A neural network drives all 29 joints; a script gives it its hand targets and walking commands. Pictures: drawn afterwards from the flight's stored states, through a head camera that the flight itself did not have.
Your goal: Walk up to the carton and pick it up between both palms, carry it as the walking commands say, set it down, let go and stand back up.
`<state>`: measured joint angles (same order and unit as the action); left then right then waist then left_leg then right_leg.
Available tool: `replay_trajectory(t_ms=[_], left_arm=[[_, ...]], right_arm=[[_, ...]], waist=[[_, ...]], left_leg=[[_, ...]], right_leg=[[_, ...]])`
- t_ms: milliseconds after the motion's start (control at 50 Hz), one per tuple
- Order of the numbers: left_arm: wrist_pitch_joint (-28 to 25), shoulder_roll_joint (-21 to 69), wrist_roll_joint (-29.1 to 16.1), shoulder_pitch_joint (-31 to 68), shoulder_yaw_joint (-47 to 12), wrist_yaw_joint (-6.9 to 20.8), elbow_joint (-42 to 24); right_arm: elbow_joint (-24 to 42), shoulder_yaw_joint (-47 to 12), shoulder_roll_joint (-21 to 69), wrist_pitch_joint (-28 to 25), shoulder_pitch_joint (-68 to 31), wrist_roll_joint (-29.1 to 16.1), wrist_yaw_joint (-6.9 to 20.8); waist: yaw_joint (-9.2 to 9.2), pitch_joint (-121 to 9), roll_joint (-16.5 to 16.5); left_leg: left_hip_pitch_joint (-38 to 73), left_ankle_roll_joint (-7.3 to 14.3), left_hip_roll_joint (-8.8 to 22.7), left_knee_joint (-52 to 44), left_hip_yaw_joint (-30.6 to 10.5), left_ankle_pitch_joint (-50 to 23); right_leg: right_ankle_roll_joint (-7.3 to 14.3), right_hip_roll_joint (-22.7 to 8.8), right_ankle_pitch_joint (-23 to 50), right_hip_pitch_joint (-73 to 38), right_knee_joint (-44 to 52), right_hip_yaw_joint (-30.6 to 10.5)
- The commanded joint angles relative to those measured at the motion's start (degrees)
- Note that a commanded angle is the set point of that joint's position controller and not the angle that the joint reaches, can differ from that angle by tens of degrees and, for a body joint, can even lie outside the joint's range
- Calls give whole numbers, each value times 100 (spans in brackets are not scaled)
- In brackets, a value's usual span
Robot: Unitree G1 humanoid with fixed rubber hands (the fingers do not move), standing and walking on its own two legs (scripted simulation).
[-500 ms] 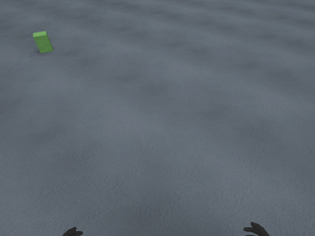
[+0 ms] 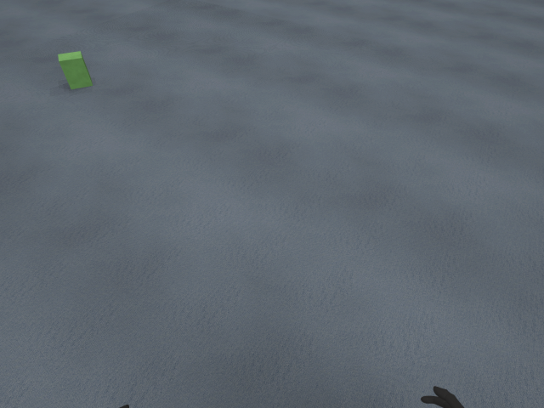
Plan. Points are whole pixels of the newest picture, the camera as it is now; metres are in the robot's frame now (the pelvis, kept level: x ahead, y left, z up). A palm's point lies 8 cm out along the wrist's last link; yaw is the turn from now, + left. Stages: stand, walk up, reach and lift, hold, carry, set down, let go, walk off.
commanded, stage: stand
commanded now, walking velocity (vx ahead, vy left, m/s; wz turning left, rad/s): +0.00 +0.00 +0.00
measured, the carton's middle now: (75, 70) +2.69 +1.49 -0.65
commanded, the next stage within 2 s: walk up in 0.08 s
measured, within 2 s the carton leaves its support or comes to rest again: neither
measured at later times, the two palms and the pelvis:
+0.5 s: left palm out of the picture +0.04 +0.33 -0.10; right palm out of the picture +0.16 -0.20 -0.10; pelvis +0.02 +0.04 +0.01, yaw +8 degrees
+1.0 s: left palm (38, 312) +0.34 +0.44 -0.09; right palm out of the picture +0.12 -0.11 -0.06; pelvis +0.20 +0.16 +0.02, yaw +16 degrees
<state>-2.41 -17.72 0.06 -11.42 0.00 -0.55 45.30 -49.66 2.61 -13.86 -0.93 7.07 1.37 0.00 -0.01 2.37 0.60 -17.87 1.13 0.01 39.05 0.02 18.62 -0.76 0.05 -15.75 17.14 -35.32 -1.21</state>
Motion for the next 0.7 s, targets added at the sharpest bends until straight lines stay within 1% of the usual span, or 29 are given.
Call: replay_trajectory(t_ms=[0,40,80,100,120,140,160,180,240,260,280,300,320,340,360,400,420,440,460,500,520,540,560,580,600,620,640,660,680], left_arm=[[-150,-1245,77,343,344,3,1],[-161,-1160,77,308,297,0,10],[-145,-1105,71,319,309,20,69],[-135,-1117,75,363,316,5,30],[-133,-1141,81,423,307,0,1],[-109,-1159,98,387,316,-9,61],[-96,-1133,86,341,306,-1,20],[-100,-1274,121,342,326,-23,76],[-132,-1251,68,299,319,-8,127],[130,-751,82,-343,477,127,-91],[312,-1379,85,-903,644,-139,-11],[345,-1824,93,-1510,835,-275,199],[309,-1765,75,-1194,769,-374,41],[257,-1518,77,-1002,669,-413,48],[203,-1275,117,-991,624,-419,61],[133,-1242,121,-617,601,-394,37],[106,-1182,131,-494,630,-363,13],[95,-1208,152,-315,681,-320,-5],[75,-1271,146,-233,699,-274,-83],[73,-1324,184,-176,719,-173,-139],[90,-1360,182,-87,676,-122,-109],[120,-1288,180,119,672,-53,-156],[144,-957,240,171,610,-12,-199],[150,-649,318,287,484,14,-349],[162,-337,284,603,336,118,-715],[174,-286,309,722,327,144,-942],[156,-302,287,1047,287,213,-930],[93,-285,223,987,290,225,-881],[32,-269,193,1006,270,277,-841]], right_arm=[[177,278,-1567,-219,-440,-63,-12],[166,252,-1459,-244,-481,-54,-2],[112,280,-1588,-261,-433,-56,6],[137,260,-1585,-260,-469,-49,5],[140,261,-1501,-259,-617,-63,7],[124,290,-1580,-241,-622,-72,-9],[129,298,-1557,-241,-465,-69,-16],[74,292,-1590,-217,-423,-96,-21],[19,261,-1520,-234,-355,-92,-7],[192,117,-1220,48,389,84,119],[939,211,-1482,377,-1048,75,441],[1163,213,-1083,418,-1265,118,530],[1138,188,-933,424,-1089,184,528],[1042,229,-891,428,-791,238,585],[999,224,-828,408,-645,205,607],[1068,203,-820,362,-482,114,636],[1074,163,-831,351,-334,69,635],[928,151,-873,350,-4,38,649],[918,118,-881,350,39,-3,677],[979,82,-756,324,186,-81,667],[933,69,-700,302,436,-106,621],[816,55,-599,234,864,-148,523],[375,124,-844,140,1917,-64,402],[-5,301,-1496,82,2846,-21,338],[-89,388,-2080,38,3275,44,205],[127,354,-2115,28,2716,31,129],[181,384,-1945,44,2456,-15,56],[250,298,-1469,-19,2114,-23,-2],[274,289,-1361,-98,1976,-25,-25]], waist=[[0,-363,-203],[62,-437,-453],[65,-587,-549],[71,-488,-400],[69,-519,-544],[40,-403,-272],[-14,-547,-422],[-57,-489,-280],[13,-525,-356],[179,-1129,-100],[680,-107,-512],[912,132,730],[723,437,633],[501,341,287],[414,280,99],[300,242,552],[166,89,518],[-52,14,711],[-84,-147,763],[-175,-7,1180],[-278,-17,1467],[-451,-164,1518],[-780,-794,594],[-1207,-858,-992],[-1185,-460,-2470],[-809,258,-2025],[-813,564,-921],[-589,672,-711],[-535,647,-916]], left_leg=[[232,295,620,-1513,-917,-446],[380,257,594,-1553,-823,-539],[421,255,722,-1635,-942,-659],[250,285,780,-1695,-1010,-660],[302,286,759,-1719,-1002,-785],[434,227,659,-1608,-877,-830],[553,209,643,-1483,-807,-877],[470,190,639,-1556,-844,-765],[396,247,669,-1630,-892,-768],[-288,440,806,-1290,-1527,1923],[-2854,57,-36,-582,-879,1928],[-3305,-196,65,1316,-363,969],[-3145,-272,336,2385,-579,585],[-2725,-302,332,2862,-575,441],[-2539,-292,377,2877,-501,462],[-2464,-299,479,2629,-558,410],[-2251,-258,541,2031,-520,374],[-1907,-198,565,1664,-421,315],[-1432,-248,447,1245,-217,279],[-589,-185,476,334,-23,400],[-127,-210,454,62,161,361],[566,-213,358,-605,414,250],[1770,-191,93,-908,291,252],[2608,-67,577,-1633,-1047,1008],[2328,13,1977,-2896,-4137,2643],[1044,31,2292,-3767,-4833,3932],[914,246,2216,-3695,-4752,3522],[729,297,1835,-3356,-4230,2368],[895,241,1568,-3127,-3710,1064]], right_leg=[[393,-436,605,-330,762,-589],[404,-470,649,-311,738,-663],[402,-391,514,-394,624,-545],[375,-393,508,-415,591,-497],[338,-355,571,-425,647,-497],[341,-422,653,-340,804,-534],[399,-445,816,-355,814,-578],[380,-463,846,-399,762,-564],[384,-498,783,-455,805,-612],[302,-700,-1947,-819,353,-414],[474,-1743,-2662,-1834,1262,-1594],[807,-3122,-3300,-1964,2605,-3050],[984,-3418,-3111,-1371,3012,-3219],[987,-3245,-2750,-984,3021,-2743],[929,-3006,-2526,-857,2943,-2431],[814,-2772,-2292,-808,2786,-1788],[627,-2540,-2151,-1015,2585,-1321],[422,-2377,-2000,-1031,2509,-892],[322,-2234,-1746,-913,2439,-600],[162,-2034,-1488,-578,2312,-168],[128,-1979,-1439,-335,2293,-28],[105,-1805,-1555,-154,1820,256],[-49,-1279,-1596,182,77,857],[-161,-700,-2392,1610,-2183,1038],[-296,145,-2953,3228,-3956,702],[-269,-265,-2223,3272,-4135,-66],[-152,-558,-1561,3183,-3796,-281],[-152,-735,-893,2857,-3504,-434],[-208,-712,-637,2725,-3264,-335]])
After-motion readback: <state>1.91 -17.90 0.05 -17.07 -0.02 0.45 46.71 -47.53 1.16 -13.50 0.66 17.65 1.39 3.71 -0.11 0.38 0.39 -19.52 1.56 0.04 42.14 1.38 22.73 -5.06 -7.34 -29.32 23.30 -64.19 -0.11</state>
